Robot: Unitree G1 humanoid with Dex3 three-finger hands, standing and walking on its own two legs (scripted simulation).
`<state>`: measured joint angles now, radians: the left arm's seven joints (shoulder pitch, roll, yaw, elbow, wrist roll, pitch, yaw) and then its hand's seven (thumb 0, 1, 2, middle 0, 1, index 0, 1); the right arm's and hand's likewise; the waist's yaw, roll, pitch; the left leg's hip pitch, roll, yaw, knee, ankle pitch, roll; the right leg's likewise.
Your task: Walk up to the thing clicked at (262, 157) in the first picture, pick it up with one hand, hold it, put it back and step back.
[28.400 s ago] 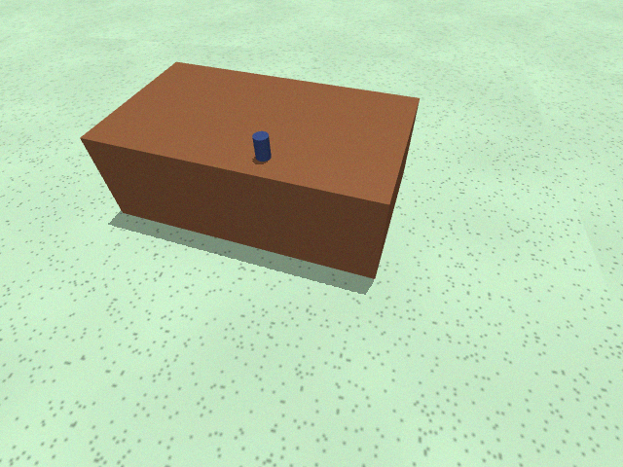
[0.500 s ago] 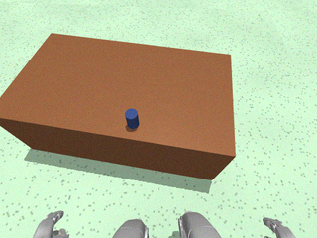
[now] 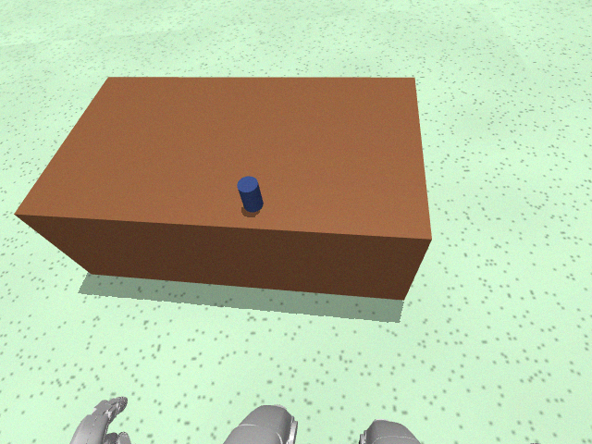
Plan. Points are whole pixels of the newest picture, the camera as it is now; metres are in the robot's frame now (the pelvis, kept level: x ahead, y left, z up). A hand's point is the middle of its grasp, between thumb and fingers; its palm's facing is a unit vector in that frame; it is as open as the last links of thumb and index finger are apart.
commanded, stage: step back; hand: left
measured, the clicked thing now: (250, 194) +0.71 +0.20 -0.29
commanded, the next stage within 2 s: none
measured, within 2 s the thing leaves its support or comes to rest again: neither
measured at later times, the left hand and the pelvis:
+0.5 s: hand out of the picture -0.08 +0.27 -0.15, palm faces -0.06 -0.91 -0.41, open 7.4 cm; pelvis -0.17 +0.01 -0.01, yaw -3 degrees
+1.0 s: hand out of the picture -0.23 +0.31 -0.14, palm faces +0.01 -0.92 -0.40, open 7.4 cm; pelvis -0.34 +0.03 +0.00, yaw -1 degrees
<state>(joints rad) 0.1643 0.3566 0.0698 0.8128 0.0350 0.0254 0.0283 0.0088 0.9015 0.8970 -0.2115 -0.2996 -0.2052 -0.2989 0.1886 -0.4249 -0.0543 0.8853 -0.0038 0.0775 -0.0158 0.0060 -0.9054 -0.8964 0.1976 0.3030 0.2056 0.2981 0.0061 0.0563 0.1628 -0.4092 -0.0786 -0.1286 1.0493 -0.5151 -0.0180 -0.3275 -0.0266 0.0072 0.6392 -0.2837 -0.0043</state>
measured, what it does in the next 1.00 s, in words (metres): walks backwards: left foot, then right foot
